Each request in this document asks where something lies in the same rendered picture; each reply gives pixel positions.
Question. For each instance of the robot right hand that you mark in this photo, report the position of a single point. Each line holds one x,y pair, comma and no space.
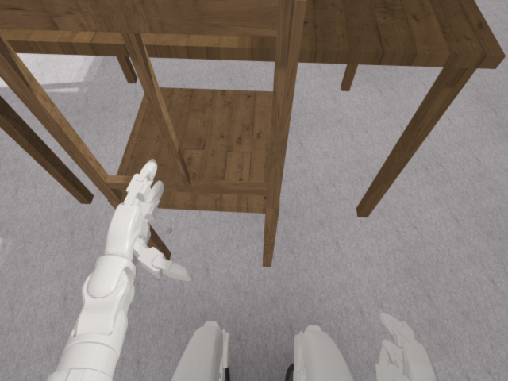
412,362

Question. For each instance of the left robot thigh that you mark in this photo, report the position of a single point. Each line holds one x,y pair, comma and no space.
205,356

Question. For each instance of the right robot thigh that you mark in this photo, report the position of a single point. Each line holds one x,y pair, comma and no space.
317,355

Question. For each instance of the robot left hand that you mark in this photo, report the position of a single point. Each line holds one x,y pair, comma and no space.
131,220

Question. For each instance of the robot thigh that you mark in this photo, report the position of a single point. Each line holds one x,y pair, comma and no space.
205,356
317,355

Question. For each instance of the left robot forearm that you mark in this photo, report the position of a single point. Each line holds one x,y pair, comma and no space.
95,343

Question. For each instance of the chair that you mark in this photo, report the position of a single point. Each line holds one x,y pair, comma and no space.
216,150

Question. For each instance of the table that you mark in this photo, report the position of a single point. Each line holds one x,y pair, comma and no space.
452,34

